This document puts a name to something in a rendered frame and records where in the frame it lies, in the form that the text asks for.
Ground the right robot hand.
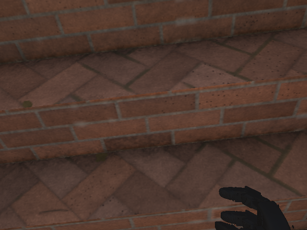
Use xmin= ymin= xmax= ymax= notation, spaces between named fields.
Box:
xmin=215 ymin=186 xmax=294 ymax=230

